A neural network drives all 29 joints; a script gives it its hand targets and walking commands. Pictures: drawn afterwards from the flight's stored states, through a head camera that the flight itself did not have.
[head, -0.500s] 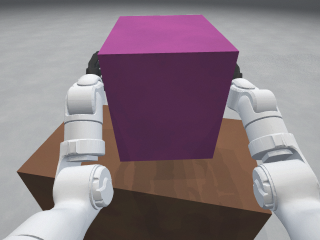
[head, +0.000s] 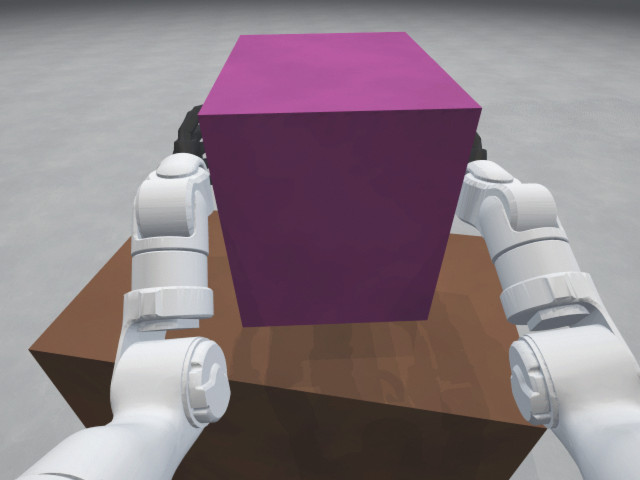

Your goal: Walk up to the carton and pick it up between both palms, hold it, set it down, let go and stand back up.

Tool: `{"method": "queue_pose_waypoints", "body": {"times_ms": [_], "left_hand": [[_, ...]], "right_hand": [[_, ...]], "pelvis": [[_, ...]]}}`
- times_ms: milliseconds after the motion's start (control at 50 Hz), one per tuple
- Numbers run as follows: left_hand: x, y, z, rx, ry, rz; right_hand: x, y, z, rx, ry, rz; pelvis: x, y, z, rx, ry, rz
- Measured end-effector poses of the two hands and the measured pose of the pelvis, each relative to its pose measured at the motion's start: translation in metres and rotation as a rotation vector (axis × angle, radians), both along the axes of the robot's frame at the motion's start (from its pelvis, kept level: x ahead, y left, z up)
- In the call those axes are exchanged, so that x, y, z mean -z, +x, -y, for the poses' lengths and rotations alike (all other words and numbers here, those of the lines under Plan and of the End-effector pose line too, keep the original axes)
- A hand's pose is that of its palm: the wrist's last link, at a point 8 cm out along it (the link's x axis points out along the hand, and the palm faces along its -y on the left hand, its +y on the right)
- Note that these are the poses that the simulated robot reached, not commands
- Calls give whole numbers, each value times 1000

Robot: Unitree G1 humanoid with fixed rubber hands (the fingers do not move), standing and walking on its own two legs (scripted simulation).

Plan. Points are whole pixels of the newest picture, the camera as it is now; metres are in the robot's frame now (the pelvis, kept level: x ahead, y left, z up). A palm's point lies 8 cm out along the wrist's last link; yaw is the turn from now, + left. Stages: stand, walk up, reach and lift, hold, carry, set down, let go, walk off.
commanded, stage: hold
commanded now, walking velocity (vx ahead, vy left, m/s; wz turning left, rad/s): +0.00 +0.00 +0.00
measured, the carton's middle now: (328, 170) +0.43 +0.00 +0.24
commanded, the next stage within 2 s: set down in 0.74 s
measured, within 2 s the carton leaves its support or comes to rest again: neither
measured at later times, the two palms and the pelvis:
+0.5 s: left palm (188, 167) +0.37 +0.16 +0.28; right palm (470, 172) +0.37 -0.17 +0.27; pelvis +0.00 +0.00 +0.00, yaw +0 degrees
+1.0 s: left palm (173, 147) +0.37 +0.17 +0.30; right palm (454, 169) +0.38 -0.15 +0.27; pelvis -0.01 -0.01 +0.00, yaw +1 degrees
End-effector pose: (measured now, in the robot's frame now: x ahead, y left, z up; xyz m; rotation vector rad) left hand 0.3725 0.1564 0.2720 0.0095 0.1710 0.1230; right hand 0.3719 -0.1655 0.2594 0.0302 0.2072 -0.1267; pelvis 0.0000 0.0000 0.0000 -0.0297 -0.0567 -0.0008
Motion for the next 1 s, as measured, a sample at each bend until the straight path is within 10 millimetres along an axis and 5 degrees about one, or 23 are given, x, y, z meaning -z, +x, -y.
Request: {"method": "queue_pose_waypoints", "body": {"times_ms": [780, 1000], "left_hand": [[-7, -8, -2, 0, -8, 7], [-26, 0, -14, -12, 14, 80]], "right_hand": [[-8, -8, -2, -2, -9, 3], [-6, 5, -16, -14, 1, 74]], "pelvis": [[1, -6, 4, -4, 2, 14], [-1, -10, 5, -23, 9, 43]]}}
